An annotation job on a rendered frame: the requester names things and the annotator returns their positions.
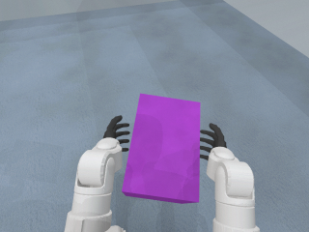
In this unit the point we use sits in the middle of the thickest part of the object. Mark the right robot forearm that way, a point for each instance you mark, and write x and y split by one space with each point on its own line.
234 192

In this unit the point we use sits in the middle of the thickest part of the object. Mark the carton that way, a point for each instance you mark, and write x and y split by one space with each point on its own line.
163 161

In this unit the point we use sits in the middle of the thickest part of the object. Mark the left robot hand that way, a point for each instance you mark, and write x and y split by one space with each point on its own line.
111 130

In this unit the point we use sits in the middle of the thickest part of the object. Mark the right robot hand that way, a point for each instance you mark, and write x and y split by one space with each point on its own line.
218 139

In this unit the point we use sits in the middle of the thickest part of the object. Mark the left robot forearm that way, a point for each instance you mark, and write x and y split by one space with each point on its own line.
94 181

